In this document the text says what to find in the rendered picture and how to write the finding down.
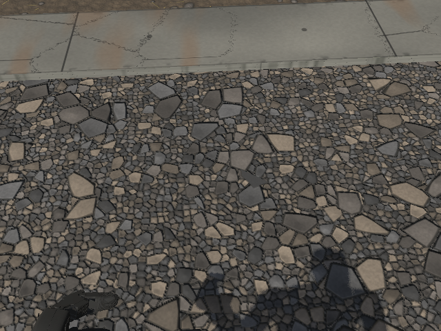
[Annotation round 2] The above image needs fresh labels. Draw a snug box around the robot left hand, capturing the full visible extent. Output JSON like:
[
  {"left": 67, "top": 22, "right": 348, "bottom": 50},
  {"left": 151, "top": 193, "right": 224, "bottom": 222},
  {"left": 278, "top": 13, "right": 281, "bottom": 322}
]
[{"left": 31, "top": 290, "right": 119, "bottom": 331}]

